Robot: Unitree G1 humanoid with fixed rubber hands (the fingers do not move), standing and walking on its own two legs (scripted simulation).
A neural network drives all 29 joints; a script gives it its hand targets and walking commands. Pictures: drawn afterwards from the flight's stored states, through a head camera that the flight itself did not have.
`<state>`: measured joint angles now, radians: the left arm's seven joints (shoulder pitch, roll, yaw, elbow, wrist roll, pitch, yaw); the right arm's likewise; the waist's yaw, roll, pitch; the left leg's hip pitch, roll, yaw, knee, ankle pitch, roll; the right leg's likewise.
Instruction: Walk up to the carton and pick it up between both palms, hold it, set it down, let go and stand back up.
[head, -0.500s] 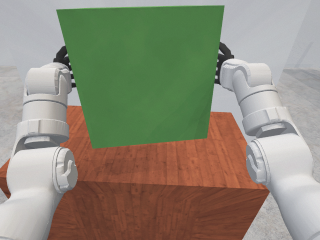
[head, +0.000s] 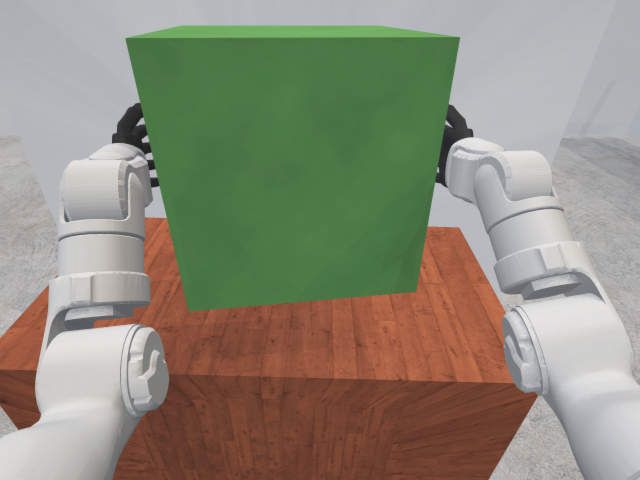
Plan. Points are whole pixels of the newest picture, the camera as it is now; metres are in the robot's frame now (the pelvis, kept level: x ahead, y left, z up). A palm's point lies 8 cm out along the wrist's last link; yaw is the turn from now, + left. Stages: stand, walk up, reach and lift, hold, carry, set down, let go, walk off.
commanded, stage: hold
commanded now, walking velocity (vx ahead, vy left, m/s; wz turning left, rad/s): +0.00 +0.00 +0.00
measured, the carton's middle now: (294, 153) +0.43 +0.01 +0.28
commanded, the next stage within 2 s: none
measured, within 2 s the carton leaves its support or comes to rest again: neither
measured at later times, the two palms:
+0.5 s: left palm (116, 163) +0.35 +0.20 +0.30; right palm (452, 151) +0.35 -0.17 +0.32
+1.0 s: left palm (122, 150) +0.34 +0.19 +0.32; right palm (468, 145) +0.34 -0.18 +0.33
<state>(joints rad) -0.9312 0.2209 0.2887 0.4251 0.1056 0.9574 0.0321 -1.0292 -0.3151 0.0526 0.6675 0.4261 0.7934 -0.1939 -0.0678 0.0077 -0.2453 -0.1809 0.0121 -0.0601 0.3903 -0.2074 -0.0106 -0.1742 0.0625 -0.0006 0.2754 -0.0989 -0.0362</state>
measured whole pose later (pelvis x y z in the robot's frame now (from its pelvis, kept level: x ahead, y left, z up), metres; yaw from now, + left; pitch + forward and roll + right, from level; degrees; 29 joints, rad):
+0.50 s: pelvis -0.01 -0.01 +0.00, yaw +1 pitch +0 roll -1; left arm -0.97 0.27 0.27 0.49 0.08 0.94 0.01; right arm -1.07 -0.28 0.00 0.67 0.39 0.83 -0.21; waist -0.08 -0.01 -0.26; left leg -0.22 0.01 -0.09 0.39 -0.18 -0.02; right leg -0.21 0.06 -0.01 0.28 -0.08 -0.04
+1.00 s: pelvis -0.02 -0.01 +0.00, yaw +1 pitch +1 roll -1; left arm -1.06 0.27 0.27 0.66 0.09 0.89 0.01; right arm -1.16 -0.30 0.00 0.82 0.37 0.81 -0.19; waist -0.06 0.02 -0.29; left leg -0.24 0.01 -0.09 0.41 -0.18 -0.02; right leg -0.24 0.07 0.00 0.31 -0.09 -0.04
